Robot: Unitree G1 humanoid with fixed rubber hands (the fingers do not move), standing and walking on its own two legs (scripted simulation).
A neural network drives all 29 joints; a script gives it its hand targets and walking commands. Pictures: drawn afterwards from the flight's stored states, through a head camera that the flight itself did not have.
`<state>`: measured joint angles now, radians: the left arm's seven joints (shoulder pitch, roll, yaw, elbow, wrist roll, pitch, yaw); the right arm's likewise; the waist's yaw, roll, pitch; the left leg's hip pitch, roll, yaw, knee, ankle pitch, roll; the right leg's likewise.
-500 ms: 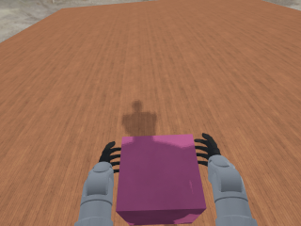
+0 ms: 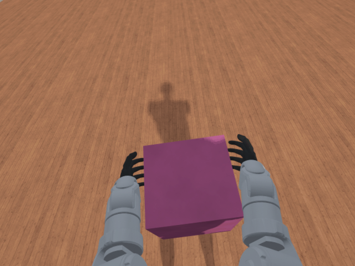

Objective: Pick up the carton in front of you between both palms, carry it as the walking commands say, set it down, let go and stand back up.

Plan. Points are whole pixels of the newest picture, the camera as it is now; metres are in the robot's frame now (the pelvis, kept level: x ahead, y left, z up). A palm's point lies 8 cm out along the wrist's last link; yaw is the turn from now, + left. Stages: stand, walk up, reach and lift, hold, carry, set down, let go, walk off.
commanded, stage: set down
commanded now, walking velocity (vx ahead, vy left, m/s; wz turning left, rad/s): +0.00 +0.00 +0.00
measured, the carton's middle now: (190, 192) +0.34 +0.00 -0.09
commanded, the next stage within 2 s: none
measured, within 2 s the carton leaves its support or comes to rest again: neither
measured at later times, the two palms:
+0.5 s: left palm (136, 204) +0.35 +0.17 -0.19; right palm (225, 189) +0.38 -0.11 -0.16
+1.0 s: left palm (142, 210) +0.39 +0.19 -0.34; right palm (215, 200) +0.41 -0.10 -0.31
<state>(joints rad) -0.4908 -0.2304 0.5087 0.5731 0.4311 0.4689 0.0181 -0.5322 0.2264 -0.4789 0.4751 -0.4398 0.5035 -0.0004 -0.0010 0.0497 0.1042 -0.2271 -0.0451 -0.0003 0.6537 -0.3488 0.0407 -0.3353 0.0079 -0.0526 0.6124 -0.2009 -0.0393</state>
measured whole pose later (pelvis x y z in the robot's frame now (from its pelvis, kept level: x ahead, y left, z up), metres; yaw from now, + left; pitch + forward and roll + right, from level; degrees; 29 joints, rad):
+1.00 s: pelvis -0.06 +0.00 -0.24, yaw +4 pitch +43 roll +0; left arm -0.93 0.10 0.30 0.81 0.11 0.25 0.08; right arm -0.92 0.18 -0.50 0.63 -0.24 0.15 -0.20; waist -0.02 0.00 -0.15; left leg -1.90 -0.12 0.00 1.74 -0.59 0.02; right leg -1.99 0.06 0.02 1.65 -0.40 0.00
